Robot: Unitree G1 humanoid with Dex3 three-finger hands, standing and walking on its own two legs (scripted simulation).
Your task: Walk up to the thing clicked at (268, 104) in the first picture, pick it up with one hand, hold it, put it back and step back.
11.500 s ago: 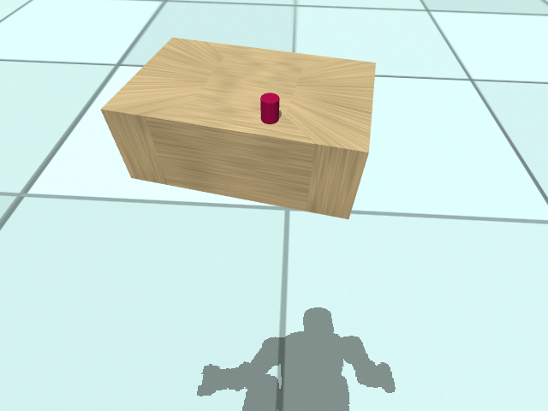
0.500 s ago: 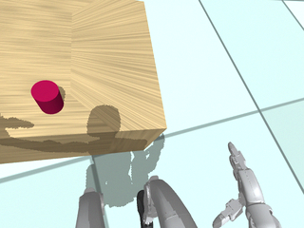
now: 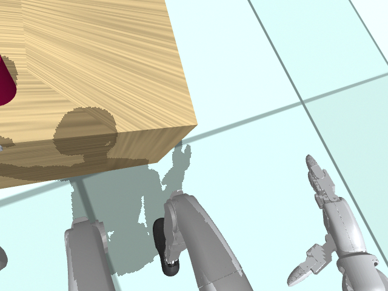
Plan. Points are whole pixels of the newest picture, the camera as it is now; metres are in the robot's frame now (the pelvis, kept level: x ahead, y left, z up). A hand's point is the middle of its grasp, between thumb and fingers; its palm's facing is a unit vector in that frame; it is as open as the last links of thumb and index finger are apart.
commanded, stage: close in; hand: left
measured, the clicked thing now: out of the picture +0.55 +0.25 -0.08
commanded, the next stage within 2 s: close in 0.46 s
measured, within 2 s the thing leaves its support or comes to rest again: leaves its support in 1.70 s
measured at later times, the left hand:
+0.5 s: hand out of the picture +0.50 +0.25 -0.07, palm faces +0.28 -0.96 -0.01, open 17.6 cm
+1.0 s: hand out of the picture +0.53 +0.25 -0.08, palm faces +0.30 -0.95 -0.02, open 14.2 cm
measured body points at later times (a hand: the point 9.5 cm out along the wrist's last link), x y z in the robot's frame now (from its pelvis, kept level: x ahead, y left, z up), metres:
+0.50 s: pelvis +0.00 -0.01 +0.00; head +0.21 +0.09 +0.38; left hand +0.48 +0.30 -0.07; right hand +0.20 -0.25 +0.11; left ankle +0.05 +0.12 -0.51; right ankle +0.10 -0.14 -0.51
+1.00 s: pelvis +0.00 +0.00 -0.01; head +0.22 +0.09 +0.37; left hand +0.51 +0.30 -0.08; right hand +0.19 -0.24 +0.12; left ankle +0.05 +0.12 -0.51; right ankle +0.10 -0.14 -0.51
